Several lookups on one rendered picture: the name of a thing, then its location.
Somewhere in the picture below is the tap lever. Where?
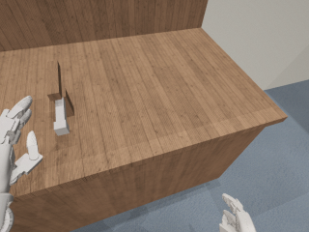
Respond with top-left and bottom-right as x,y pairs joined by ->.
53,98 -> 70,136

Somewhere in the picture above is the left robot forearm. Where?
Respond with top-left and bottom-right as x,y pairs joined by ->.
0,192 -> 14,232

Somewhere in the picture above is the robot right hand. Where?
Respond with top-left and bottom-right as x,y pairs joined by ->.
219,193 -> 257,232

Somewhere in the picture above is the counter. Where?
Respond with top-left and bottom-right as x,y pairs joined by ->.
0,0 -> 288,232

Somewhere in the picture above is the robot left hand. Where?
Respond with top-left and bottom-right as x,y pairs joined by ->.
0,96 -> 43,193

